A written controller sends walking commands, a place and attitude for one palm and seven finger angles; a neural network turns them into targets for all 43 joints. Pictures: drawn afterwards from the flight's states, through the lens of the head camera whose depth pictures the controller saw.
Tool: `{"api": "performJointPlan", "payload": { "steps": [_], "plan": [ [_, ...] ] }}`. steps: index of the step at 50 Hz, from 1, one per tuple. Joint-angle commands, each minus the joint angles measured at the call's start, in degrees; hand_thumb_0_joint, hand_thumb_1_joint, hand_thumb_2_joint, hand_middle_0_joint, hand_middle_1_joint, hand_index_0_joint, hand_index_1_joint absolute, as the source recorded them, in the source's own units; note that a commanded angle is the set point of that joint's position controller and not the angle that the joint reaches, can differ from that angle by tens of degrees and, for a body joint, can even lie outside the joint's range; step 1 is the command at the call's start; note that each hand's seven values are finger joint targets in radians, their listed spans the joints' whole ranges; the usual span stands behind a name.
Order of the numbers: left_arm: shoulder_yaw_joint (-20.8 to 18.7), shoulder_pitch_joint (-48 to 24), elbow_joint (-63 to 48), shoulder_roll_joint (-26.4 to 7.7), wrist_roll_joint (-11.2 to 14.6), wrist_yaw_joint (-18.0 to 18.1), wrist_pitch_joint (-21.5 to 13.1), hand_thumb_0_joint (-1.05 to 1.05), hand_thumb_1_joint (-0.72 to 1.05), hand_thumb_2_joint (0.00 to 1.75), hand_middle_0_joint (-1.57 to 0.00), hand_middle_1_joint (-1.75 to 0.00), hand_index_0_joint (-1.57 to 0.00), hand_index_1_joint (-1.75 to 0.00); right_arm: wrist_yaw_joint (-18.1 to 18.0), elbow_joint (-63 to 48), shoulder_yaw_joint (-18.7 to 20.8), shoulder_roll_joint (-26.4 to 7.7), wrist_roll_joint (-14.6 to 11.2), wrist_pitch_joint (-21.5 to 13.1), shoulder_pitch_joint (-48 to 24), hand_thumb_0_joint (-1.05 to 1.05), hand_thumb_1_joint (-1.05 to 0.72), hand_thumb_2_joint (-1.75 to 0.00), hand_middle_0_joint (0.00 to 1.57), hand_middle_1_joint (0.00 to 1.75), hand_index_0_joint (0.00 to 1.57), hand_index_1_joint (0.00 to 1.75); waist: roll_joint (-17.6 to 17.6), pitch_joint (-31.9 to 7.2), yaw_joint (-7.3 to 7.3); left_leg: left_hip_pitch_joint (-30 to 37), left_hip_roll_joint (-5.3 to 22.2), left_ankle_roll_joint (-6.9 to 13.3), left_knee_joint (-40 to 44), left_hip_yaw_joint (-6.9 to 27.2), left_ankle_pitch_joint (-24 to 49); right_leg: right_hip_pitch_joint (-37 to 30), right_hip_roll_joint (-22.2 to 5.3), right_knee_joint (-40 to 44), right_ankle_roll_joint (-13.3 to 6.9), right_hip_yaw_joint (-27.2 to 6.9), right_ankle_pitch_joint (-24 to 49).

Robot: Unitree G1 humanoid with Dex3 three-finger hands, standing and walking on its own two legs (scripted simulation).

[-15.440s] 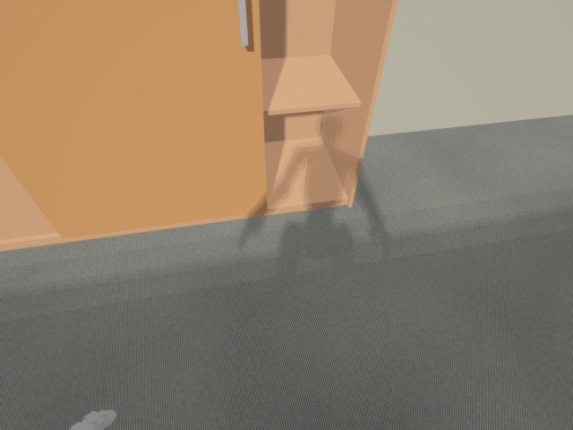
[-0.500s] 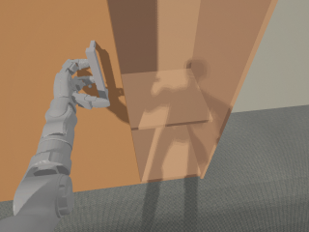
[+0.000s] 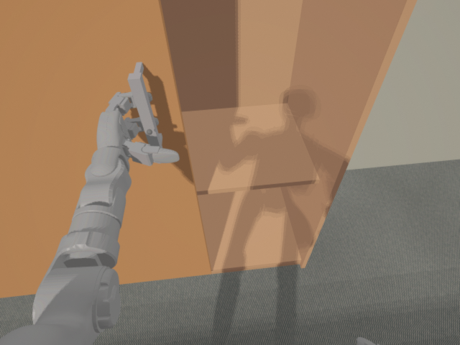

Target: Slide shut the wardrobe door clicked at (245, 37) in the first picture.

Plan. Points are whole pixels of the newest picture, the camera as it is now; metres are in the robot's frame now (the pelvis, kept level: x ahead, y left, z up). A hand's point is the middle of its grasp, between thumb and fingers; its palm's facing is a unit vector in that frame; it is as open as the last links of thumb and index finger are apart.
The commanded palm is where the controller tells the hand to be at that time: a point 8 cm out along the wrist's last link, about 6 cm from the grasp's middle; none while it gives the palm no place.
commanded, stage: slide the fingers in behind the handle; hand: left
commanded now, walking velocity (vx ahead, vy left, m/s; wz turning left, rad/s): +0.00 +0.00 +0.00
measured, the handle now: (149, 114) +0.50 +0.16 +0.16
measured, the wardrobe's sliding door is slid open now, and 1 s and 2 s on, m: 0.40 0.40 0.40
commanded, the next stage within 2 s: grip the handle and tug to test in 0.96 s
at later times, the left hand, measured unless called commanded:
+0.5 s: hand (157, 131) +0.44 +0.13 +0.16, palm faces +0.11 -0.99 +0.00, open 14.0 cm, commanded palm +0.41 +0.18 +0.16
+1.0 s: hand (160, 130) +0.44 +0.12 +0.16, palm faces +0.12 -0.99 -0.01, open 14.0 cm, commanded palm +0.41 +0.17 +0.16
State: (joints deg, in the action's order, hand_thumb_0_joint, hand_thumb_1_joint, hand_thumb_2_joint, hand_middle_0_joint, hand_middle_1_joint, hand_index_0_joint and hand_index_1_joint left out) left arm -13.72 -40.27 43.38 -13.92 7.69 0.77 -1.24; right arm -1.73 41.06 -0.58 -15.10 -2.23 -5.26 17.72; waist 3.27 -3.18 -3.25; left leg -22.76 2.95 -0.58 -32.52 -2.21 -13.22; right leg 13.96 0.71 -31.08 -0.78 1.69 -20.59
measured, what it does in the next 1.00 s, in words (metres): stands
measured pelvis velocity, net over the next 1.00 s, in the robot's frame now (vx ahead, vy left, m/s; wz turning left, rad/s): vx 0.00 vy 0.00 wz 0.01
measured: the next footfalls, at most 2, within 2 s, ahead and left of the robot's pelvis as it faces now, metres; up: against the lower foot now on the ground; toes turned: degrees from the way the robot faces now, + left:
none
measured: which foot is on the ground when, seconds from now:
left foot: down 0.00-1.00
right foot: down 0.00-1.00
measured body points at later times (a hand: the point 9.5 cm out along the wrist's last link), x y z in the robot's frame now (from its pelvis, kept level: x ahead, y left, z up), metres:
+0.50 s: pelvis +0.01 +0.00 +0.00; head +0.01 -0.02 +0.45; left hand +0.43 +0.18 +0.16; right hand +0.10 -0.26 -0.12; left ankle +0.04 +0.13 -0.73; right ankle -0.05 -0.11 -0.73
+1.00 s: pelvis +0.00 +0.00 +0.00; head +0.01 -0.02 +0.45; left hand +0.43 +0.18 +0.17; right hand +0.09 -0.25 -0.12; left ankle +0.04 +0.13 -0.73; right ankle -0.05 -0.11 -0.73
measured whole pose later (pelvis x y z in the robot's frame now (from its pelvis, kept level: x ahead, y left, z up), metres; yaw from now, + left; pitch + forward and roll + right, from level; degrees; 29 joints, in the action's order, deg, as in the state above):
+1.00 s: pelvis +0.00 +0.00 +0.00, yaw +0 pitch +3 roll +0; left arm -10.7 -41.5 42.5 -10.9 7.0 4.7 -0.5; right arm -1.5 41.7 -0.6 -14.2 -1.9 -4.1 16.9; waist 3.1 -2.9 -2.8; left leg -22.2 2.6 -0.6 -32.0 -1.8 -12.7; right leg 13.4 0.5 -30.9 -0.8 2.0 -20.5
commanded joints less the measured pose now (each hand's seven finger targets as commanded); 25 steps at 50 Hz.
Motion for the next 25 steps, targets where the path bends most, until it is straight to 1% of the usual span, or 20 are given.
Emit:
{"api": "performJointPlan", "payload": {
  "steps": [1,2,3,4,5,6,7,8,9,10,11,12,13,14,17,18,19,21,23,25],
  "plan": [
    [-2.42,-29.88,-12.44,-11.76,0.06,0.78,-4.88,0.00,-0.50,0.30,-0.30,-1.20,-0.30,-1.20,-0.66,-5.92,2.33,-6.92,0.17,-2.03,-0.55,0.00,-0.90,-0.90,0.20,0.30,0.20,0.30,-6.08,-14.64,-0.93,14.91,-2.39,3.13,1.35,1.14,10.27,4.21,1.21,4.76,0.32,-0.66,21.62],
    [-2.13,-30.96,-13.02,-11.90,-0.04,0.80,-5.07,0.00,-0.50,0.30,-0.30,-1.20,-0.30,-1.20,-0.72,-5.94,2.32,-6.88,0.12,-1.92,-0.71,0.00,-0.90,-0.90,0.20,0.30,0.20,0.30,-5.13,-15.03,-0.98,14.86,-2.56,3.10,1.38,1.01,10.12,3.94,1.12,4.71,0.32,-0.93,21.79],
    [-3.09,-30.99,-12.45,-13.89,0.01,1.03,-5.04,0.00,-0.50,0.30,-0.30,-1.20,-0.30,-1.20,-0.72,-5.79,2.39,-7.30,0.00,-1.96,-0.79,0.00,-0.90,-0.90,0.20,0.30,0.20,0.30,-5.24,-15.10,-0.18,14.61,-2.64,3.11,1.35,1.09,10.52,3.50,1.04,4.85,0.13,-0.91,21.82],
    [-2.26,-31.61,-13.31,-12.24,-0.48,1.06,-5.21,0.00,-0.50,0.30,-0.30,-1.20,-0.30,-1.20,-0.71,-5.91,2.24,-6.70,0.24,-1.91,-0.67,0.00,-0.90,-0.90,0.20,0.30,0.20,0.30,-2.99,-16.30,-0.78,15.44,-2.79,3.10,1.19,0.84,10.94,3.34,0.96,4.39,0.22,-1.11,22.62],
    [-2.61,-31.57,-13.85,-12.59,-0.82,1.15,-5.33,0.00,-0.50,0.30,-0.30,-1.20,-0.30,-1.20,-0.69,-5.85,2.34,-6.55,0.34,-1.85,-0.61,0.00,-0.90,-0.90,0.20,0.30,0.20,0.30,-0.93,-17.51,-0.46,16.76,-2.73,2.96,0.83,0.80,12.43,3.33,0.92,4.02,0.05,-1.02,23.77],
    [-2.09,-30.97,-14.67,-11.75,-0.77,1.07,-5.49,0.00,-0.50,0.30,-0.30,-1.20,-0.30,-1.20,-0.53,-6.02,2.33,-6.40,0.38,-1.91,-0.46,0.00,-0.90,-0.90,0.20,0.30,0.20,0.30,-0.68,-18.78,-0.24,17.73,-2.72,2.87,0.66,0.88,14.01,2.81,0.98,3.75,-0.02,-0.93,25.36],
    [-2.52,-29.22,-14.97,-11.78,-0.71,1.07,-5.54,0.00,-0.50,0.30,-0.30,-1.20,-0.30,-1.20,-0.39,-6.27,2.45,-6.38,0.45,-1.94,-0.39,0.00,-0.90,-0.90,0.20,0.30,0.20,0.30,-0.72,-20.08,0.25,18.36,-2.69,2.81,0.57,0.93,15.41,1.99,1.04,3.50,-0.10,-0.82,26.73],
    [-2.77,-27.11,-14.36,-12.16,-0.48,1.06,-5.30,0.00,-0.50,0.30,-0.30,-1.20,-0.30,-1.20,-0.29,-6.30,2.50,-6.75,0.45,-1.86,-0.47,0.00,-0.90,-0.90,0.20,0.30,0.20,0.30,-2.39,-20.11,0.69,17.67,-2.72,2.88,0.45,0.98,16.41,1.07,1.12,3.51,-0.13,-0.71,28.04],
    [-2.55,-26.16,-14.09,-10.99,-0.19,0.94,-5.09,0.00,-0.50,0.30,-0.30,-1.20,-0.30,-1.20,-0.28,-6.43,2.53,-6.57,0.47,-1.69,-0.36,0.00,-0.90,-0.90,0.20,0.30,0.20,0.30,-3.84,-19.89,0.25,17.03,-2.71,2.95,0.60,0.77,15.81,0.63,1.16,3.51,0.14,-0.71,28.53],
    [-2.39,-25.47,-12.87,-10.68,-0.05,0.73,-4.60,0.00,-0.50,0.30,-0.30,-1.20,-0.30,-1.20,-0.41,-6.35,2.57,-6.62,0.35,-1.48,-0.48,0.00,-0.90,-0.90,0.20,0.30,0.20,0.30,-5.32,-18.25,0.12,15.82,-2.64,3.03,0.80,0.45,15.21,0.61,1.16,3.70,0.30,-0.69,28.86],
    [-1.58,-26.69,-13.53,-9.94,0.11,0.51,-4.43,0.00,-0.50,0.30,-0.30,-1.20,-0.30,-1.20,-0.40,-6.35,2.57,-6.60,0.26,-1.39,-0.57,0.00,-0.90,-0.90,0.20,0.30,0.20,0.30,-4.88,-17.69,-0.23,15.69,-2.70,2.99,0.90,0.32,15.05,0.76,1.08,3.81,0.35,-0.75,29.13],
    [-1.23,-25.73,-12.41,-8.76,0.30,0.39,-3.86,0.00,-0.50,0.30,-0.30,-1.20,-0.30,-1.20,-0.33,-6.39,2.61,-6.52,0.26,-1.39,-0.54,0.00,-0.90,-0.90,0.20,0.30,0.20,0.30,-5.87,-16.39,-0.25,15.14,-2.75,3.10,0.91,0.12,14.59,1.14,1.13,4.03,0.49,-0.66,29.26],
    [-2.42,-24.86,-11.38,-10.87,0.67,0.46,-3.36,0.00,-0.50,0.30,-0.30,-1.20,-0.30,-1.20,-0.22,-6.35,2.68,-7.20,0.12,-1.37,-0.70,0.00,-0.90,-0.90,0.20,0.30,0.20,0.30,-7.45,-15.65,0.57,13.65,-2.96,3.21,1.03,0.12,14.39,0.30,0.95,4.36,0.48,-0.75,29.91],
    [-2.52,-24.77,-11.85,-10.40,0.27,0.48,-3.15,0.00,-0.50,0.30,-0.30,-1.20,-0.30,-1.20,-0.36,-6.39,2.55,-6.84,0.16,-1.05,-0.46,0.00,-0.90,-0.90,0.20,0.30,0.20,0.30,-7.32,-15.28,0.05,13.57,-2.88,3.26,1.21,-0.04,13.94,0.30,1.02,4.09,0.60,-0.73,29.76],
    [-1.13,-25.27,-16.35,-8.71,-0.06,0.75,-3.50,0.00,-0.50,0.30,-0.30,-1.20,-0.30,-1.20,-0.04,-7.04,2.74,-6.29,0.25,-1.15,-0.92,0.00,-0.90,-0.90,0.20,0.30,0.20,0.30,-2.55,-17.54,0.52,16.38,-2.99,3.12,0.86,-0.10,15.98,0.45,1.00,3.85,0.26,-0.77,30.47],
    [-1.68,-24.90,-18.11,-9.95,-0.10,1.11,-3.82,0.00,-0.50,0.30,-0.30,-1.20,-0.30,-1.20,0.10,-7.20,2.80,-6.53,0.23,-1.16,-1.02,0.00,-0.90,-0.90,0.20,0.30,0.20,0.30,-2.19,-18.22,1.07,16.76,-3.00,3.11,0.67,0.13,17.28,-0.20,1.02,3.75,0.03,-0.64,30.94],
    [-0.91,-24.85,-20.12,-8.80,-0.29,1.27,-4.19,0.00,-0.50,0.30,-0.30,-1.20,-0.30,-1.20,0.16,-7.30,2.90,-6.18,0.34,-1.14,-1.09,0.00,-0.90,-0.90,0.20,0.30,0.20,0.30,-1.02,-19.43,0.65,18.18,-2.87,2.97,0.62,0.27,17.81,0.08,1.13,3.47,0.04,-0.57,30.79],
    [-0.75,-23.96,-21.09,-8.08,0.08,1.52,-4.39,0.00,-0.50,0.30,-0.30,-1.20,-0.30,-1.20,0.15,-7.30,3.00,-6.14,0.49,-1.34,-1.28,0.00,-0.90,-0.90,0.20,0.30,0.20,0.30,-4.24,-19.09,0.61,17.97,-2.75,3.07,0.66,0.28,18.43,-0.51,1.23,3.52,0.25,-0.36,32.22],
    [0.30,-23.10,-21.37,-7.39,0.46,1.63,-3.89,0.00,-0.50,0.30,-0.30,-1.20,-0.30,-1.20,0.12,-7.26,3.10,-6.44,0.31,-1.35,-1.79,0.00,-0.90,-0.90,0.20,0.30,0.20,0.30,-5.37,-18.57,0.78,17.96,-2.80,3.10,0.80,0.35,18.80,-0.44,1.29,3.70,0.24,-0.26,32.31],
    [1.28,-24.33,-20.47,-6.09,0.16,1.82,-3.06,0.00,-0.50,0.30,-0.30,-1.20,-0.30,-1.20,-0.06,-6.87,2.81,-6.05,0.13,-1.15,-2.20,0.00,-0.90,-0.90,0.20,0.30,0.20,0.30,-4.89,-15.36,-0.06,17.27,-2.68,3.05,1.17,0.32,15.90,1.41,1.29,4.33,0.39,-0.33,29.37]
  ]
}}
